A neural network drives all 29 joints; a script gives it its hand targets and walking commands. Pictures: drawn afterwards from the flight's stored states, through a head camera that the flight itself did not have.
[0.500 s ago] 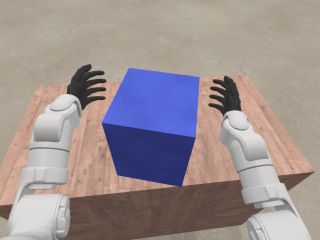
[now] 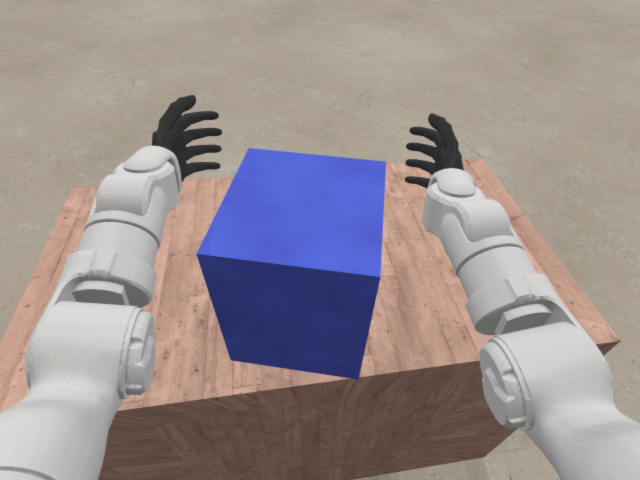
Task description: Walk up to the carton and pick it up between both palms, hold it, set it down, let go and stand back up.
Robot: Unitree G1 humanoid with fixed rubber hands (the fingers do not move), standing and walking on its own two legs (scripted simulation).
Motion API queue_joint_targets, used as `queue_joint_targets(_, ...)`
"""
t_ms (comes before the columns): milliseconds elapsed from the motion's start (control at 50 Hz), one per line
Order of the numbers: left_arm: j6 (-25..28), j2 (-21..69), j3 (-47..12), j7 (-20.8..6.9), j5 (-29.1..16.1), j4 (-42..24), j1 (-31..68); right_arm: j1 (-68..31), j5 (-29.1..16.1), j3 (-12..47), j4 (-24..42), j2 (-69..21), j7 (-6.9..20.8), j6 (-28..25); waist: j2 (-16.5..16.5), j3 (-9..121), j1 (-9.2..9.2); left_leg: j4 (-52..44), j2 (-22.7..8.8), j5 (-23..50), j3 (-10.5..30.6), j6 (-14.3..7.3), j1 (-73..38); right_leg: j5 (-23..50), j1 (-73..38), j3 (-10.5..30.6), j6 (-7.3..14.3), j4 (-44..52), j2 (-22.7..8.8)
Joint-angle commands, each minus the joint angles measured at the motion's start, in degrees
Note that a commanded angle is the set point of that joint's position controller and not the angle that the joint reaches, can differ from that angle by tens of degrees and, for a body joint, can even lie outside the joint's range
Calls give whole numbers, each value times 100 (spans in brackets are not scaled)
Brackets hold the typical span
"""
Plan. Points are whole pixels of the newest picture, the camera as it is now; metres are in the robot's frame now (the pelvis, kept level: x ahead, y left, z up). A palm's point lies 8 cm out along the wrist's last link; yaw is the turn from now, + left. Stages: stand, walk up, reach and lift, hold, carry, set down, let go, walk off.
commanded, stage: reach and lift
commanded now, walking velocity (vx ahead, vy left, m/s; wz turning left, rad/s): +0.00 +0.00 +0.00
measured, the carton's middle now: (304, 265) +0.41 +0.05 +0.03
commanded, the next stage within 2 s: none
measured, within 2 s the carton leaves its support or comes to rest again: neither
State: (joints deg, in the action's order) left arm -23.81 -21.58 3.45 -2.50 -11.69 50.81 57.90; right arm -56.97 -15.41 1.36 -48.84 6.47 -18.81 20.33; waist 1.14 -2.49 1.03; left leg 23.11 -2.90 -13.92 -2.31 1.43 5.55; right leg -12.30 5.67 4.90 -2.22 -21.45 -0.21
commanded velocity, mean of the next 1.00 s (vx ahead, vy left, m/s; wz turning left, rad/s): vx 0.00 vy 0.00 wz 0.00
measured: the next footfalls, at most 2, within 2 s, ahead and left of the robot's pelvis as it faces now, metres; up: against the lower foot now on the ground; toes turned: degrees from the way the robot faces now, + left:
none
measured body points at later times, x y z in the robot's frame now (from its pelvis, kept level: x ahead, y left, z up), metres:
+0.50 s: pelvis +0.01 +0.00 +0.00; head +0.02 +0.02 +0.45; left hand +0.45 +0.22 +0.12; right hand +0.43 -0.15 +0.11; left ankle -0.01 +0.13 -0.74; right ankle +0.00 -0.15 -0.74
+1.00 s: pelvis +0.01 +0.00 +0.00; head +0.05 +0.03 +0.45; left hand +0.46 +0.19 +0.09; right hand +0.43 -0.11 +0.08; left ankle -0.01 +0.13 -0.74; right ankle +0.00 -0.15 -0.74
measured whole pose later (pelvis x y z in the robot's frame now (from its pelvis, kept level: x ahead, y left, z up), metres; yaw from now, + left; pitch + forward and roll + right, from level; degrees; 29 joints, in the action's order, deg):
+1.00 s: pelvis +0.01 +0.00 +0.00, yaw +0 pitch +7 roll -1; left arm 6.9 -14.1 6.2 -3.2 -4.7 71.1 52.8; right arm -45.1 -12.0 0.9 -62.0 0.6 -13.5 -9.3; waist 3.0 4.0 1.2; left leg 23.7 -2.9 -13.8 -2.2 1.4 16.9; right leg -11.9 16.7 4.9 -2.3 -21.5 -0.2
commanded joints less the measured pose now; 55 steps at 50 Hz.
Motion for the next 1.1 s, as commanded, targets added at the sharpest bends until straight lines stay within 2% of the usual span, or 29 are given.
queue_joint_targets(0, 690, -568, -229, 69, 21, 117, 2549, -2202, -180, -424, 302, 518, 91, -533, -273, 2407, 461, -147, 394, 1904, -39, -15, 9, 2419, -598, -655, 24, 268, 341)
queue_joint_targets(60, 1035, -469, -153, 30, 36, 144, 2222, -1902, -231, -245, 229, 357, 164, -792, -328, 2461, 396, -60, 429, 2171, -29, -16, -27, 2708, -664, -629, -27, 173, 338)
queue_joint_targets(80, 1142, -365, -218, 17, 54, 263, 1988, -1646, -229, -246, -37, 352, 197, -876, -337, 2445, 478, -54, 407, 2225, -30, -15, -136, 2655, -587, -685, -42, 185, 347)
queue_joint_targets(100, 1277, -375, -158, 16, 79, 461, 1910, -1684, -282, -156, 63, 261, 237, -972, -417, 2451, 309, -62, 435, 2175, -32, -57, -20, 2496, -637, -640, -2, 213, 330)
queue_joint_targets(120, 1371, -359, -255, -9, 15, 712, 1963, -1691, -246, -110, -127, 267, 239, -996, -264, 2151, 391, -117, 428, 1874, -25, -100, 93, 2206, -543, -630, -21, 248, 297)
queue_joint_targets(140, 1484, -350, -236, -38, -30, 813, 1969, -1773, -216, -106, -126, 193, 291, -1087, -256, 2139, 280, -78, 439, 1841, -21, -98, 175, 2061, -395, -615, -35, 271, 294)
queue_joint_targets(180, 1734, -215, -368, -30, -102, 550, 1928, -1603, -305, -74, 119, 235, 335, -1353, -423, 2517, 408, 66, 433, 2184, -13, -12, -113, 2281, -326, -691, 4, 248, 278)
queue_joint_targets(200, 1819, -329, -227, -28, -19, 761, 1864, -1660, -271, -44, 116, 225, 356, -1375, -321, 2455, 289, 61, 427, 2161, -3, -53, -20, 2228, -329, -646, -14, 263, 253)
queue_joint_targets(260, 2075, -116, -434, -52, -114, 1113, 1820, -1524, -231, -113, -217, 232, 445, -1592, -482, 2261, 436, 103, 396, 2029, 42, -15, 21, 1876, 125, -699, 22, 302, 265)
queue_joint_targets(320, 2379, -113, -372, -106, -143, 1431, 1737, -1497, -279, 103, -206, 52, 495, -1799, -349, 2358, 222, 218, 431, 1917, -19, -82, 426, 1744, 81, -596, -13, 244, 167)
queue_joint_targets(380, 2706, -1, -403, -107, -150, 1399, 1656, -1298, -123, 32, -203, 68, 565, -2057, -429, 2763, 301, 304, 378, 2236, 22, 16, 345, 2091, 83, -632, 26, 94, 182)
queue_joint_targets(400, 2812, 21, -314, -123, -126, 1459, 1526, -1176, -125, 96, -241, -32, 578, -2151, -339, 2901, 201, 395, 405, 2357, -45, 9, 379, 2273, 17, -594, -9, 66, 167)
queue_joint_targets(440, 2911, 27, -284, -151, -25, 1620, 1479, -942, -48, 119, -537, -31, 608, -2215, -308, 2631, 312, 365, 390, 2441, -54, 7, 437, 2539, 132, -584, -27, 64, 140)
queue_joint_targets(500, 3082, 166, -312, -164, 36, 1613, 1467, -894, 16, 112, -658, -1, 640, -2429, -478, 2796, 341, 455, 368, 2503, -12, 62, 411, 2408, 297, -624, 8, 4, 140)
queue_joint_targets(520, 3162, 187, -216, -150, 72, 1686, 1413, -966, -48, 246, -452, -100, 628, -2492, -337, 2945, 147, 473, 405, 2533, -45, 32, 546, 2474, 129, -589, -2, 10, 141)
queue_joint_targets(560, 3246, 140, -102, -83, 204, 1477, 1468, -914, 59, 1, -528, 4, 627, -2668, -469, 3222, 233, 535, 382, 2867, -33, 142, 414, 2877, 146, -653, 8, -49, 211)
queue_joint_targets(680, 3344, 262, 166, -86, 365, 1611, 1226, -677, 136, 180, -454, -219, 574, -2979, -145, 3317, 57, 531, 423, 2830, -140, 61, 836, 3376, -195, -533, -95, -179, 137)
queue_joint_targets(700, 3383, 319, 110, -52, 445, 1319, 1547, -864, 147, 66, -445, -172, 556, -3013, -388, 3478, 141, 492, 384, 2867, -113, 106, 867, 3272, -21, -564, -61, -185, 169)
queue_joint_targets(720, 3432, 371, 132, -26, 438, 1305, 1561, -950, 162, 15, -436, -146, 585, -3026, -447, 3593, 29, 568, 368, 2881, -120, 117, 774, 3082, 227, -554, -19, -172, 179)
queue_joint_targets(740, 3408, 399, 59, -8, 433, 1462, 1471, -857, 155, 4, -522, -160, 582, -3059, -403, 3569, 92, 623, 360, 2966, -132, 148, 699, 3197, 285, -586, -17, -182, 197)
queue_joint_targets(760, 3408, 434, 243, -1, 536, 1348, 1283, -646, 140, 131, -476, -199, 577, -3109, -370, 3664, -25, 667, 399, 3163, -206, 162, 674, 3481, 55, -560, -28, -221, 194)
queue_joint_targets(780, 3406, 536, 220, -9, 588, 1330, 1284, -586, 197, 35, -640, -236, 571, -3130, -385, 3621, 100, 657, 384, 3282, -204, 176, 535, 3676, 159, -593, -46, -187, 199)
queue_joint_targets(900, 3362, 1199, 200, -65, 774, 1104, 1532, -925, 579, -296, -626, -804, 561, -3244, -446, 3244, 171, 611, 345, 3119, -132, 193, 403, 2999, 437, -705, -13, -41, 222)
queue_joint_targets(940, 3311, 1146, 524, -53, 1062, 1114, 1592, -931, 826, -511, -551, -840, 511, -3296, -366, 3240, 109, 603, 351, 3028, -169, 176, 387, 2985, 383, -707, -12, 0, 226)
queue_joint_targets(980, 3285, 1166, 721, -82, 1260, 1127, 1533, -772, 1113, -691, -738, -892, 460, -3339, -256, 3113, 213, 538, 334, 2907, -223, 166, 456, 3032, 248, -711, -48, 4, 190)
queue_joint_targets(1000, 3293, 1208, 823, -52, 1351, 1006, 1630, -924, 1225, -760, -553, -1062, 416, -3395, -136, 3179, 114, 503, 338, 2812, -238, 124, 525, 3088, 118, -647, -85, -5, 174)
queue_joint_targets(1020, 3259, 1436, 791, -85, 1478, 906, 1761, -1011, 1423, -977, -605, -1196, 416, -3440, -290, 3095, 219, 447, 387, 2758, -305, 151, 544, 3142, 34, -706, -82, 20, 151)
queue_joint_targets(1040, 3217, 1377, 985, -129, 1682, 1120, 1712, -925, 1602, -1149, -765, -1194, 458, -3418, -297, 2770, 185, 347, 361, 2630, -292, 136, 539, 2893, -34, -707, -80, 54, 140)
queue_joint_targets(1080, 3187, 1881, 1086, -220, 1987, 878, 1625, -912, 1899, -1286, -808, -1616, 577, -3487, -298, 2725, 68, 311, 323, 2897, -346, 145, 101, 2679, 93, -804, -40, 191, 166)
